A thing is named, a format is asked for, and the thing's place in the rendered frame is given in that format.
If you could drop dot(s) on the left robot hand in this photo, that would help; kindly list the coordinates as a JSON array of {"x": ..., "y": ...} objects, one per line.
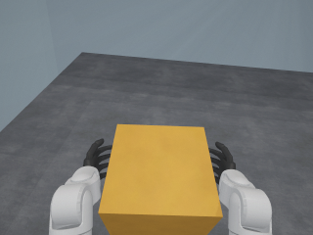
[{"x": 93, "y": 159}]

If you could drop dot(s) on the left robot forearm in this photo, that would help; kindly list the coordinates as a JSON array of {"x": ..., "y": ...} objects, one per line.
[{"x": 71, "y": 210}]

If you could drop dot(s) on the right robot hand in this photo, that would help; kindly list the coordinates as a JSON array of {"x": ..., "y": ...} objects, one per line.
[{"x": 225, "y": 162}]

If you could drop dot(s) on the right robot forearm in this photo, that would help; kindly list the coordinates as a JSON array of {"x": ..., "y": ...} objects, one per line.
[{"x": 249, "y": 209}]

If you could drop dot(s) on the carton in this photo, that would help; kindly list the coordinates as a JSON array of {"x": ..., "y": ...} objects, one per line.
[{"x": 160, "y": 181}]

